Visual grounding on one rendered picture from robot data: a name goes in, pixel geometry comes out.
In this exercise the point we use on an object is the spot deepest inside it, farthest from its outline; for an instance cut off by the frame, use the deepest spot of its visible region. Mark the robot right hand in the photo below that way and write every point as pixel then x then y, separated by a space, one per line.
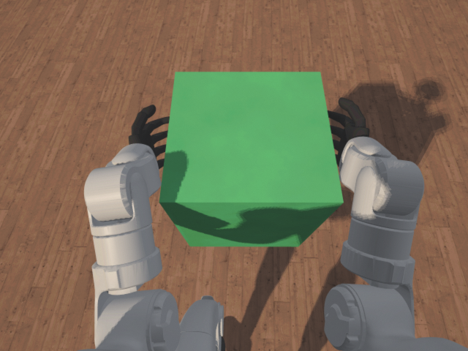
pixel 353 127

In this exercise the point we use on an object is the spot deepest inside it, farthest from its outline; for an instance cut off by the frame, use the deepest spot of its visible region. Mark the robot left forearm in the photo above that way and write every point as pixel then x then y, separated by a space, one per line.
pixel 119 212

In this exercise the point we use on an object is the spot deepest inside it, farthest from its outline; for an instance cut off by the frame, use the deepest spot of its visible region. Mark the carton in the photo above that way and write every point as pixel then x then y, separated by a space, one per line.
pixel 249 158

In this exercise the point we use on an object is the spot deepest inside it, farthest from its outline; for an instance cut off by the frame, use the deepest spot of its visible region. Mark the robot left upper arm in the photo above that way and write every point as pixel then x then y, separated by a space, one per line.
pixel 145 320

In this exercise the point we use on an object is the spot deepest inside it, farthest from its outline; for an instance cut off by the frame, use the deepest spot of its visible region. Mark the left robot thigh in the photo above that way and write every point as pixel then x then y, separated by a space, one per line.
pixel 201 325

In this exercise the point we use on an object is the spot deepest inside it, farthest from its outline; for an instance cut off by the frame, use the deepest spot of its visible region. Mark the robot right forearm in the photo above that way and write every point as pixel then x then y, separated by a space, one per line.
pixel 387 196

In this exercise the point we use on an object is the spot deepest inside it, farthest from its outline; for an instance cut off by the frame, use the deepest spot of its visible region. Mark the robot left hand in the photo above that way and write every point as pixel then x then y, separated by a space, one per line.
pixel 141 131

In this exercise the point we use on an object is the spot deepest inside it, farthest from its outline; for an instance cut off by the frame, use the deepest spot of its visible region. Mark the robot right upper arm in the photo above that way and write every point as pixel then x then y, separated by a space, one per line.
pixel 361 317

